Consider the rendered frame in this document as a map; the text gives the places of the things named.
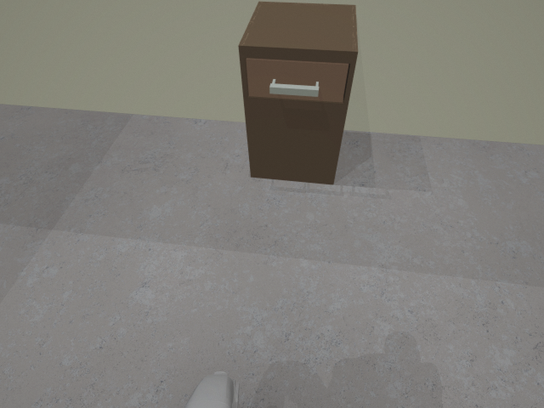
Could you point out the drawer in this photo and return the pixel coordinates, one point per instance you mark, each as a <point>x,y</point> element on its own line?
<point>331,77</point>

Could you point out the robot left thigh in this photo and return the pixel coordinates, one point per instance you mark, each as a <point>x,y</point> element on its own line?
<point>215,391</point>

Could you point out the handle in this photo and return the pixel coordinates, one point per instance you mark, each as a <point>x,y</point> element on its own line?
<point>289,89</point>

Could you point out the cabinet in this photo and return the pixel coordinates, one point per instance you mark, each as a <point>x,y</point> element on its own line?
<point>296,139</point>

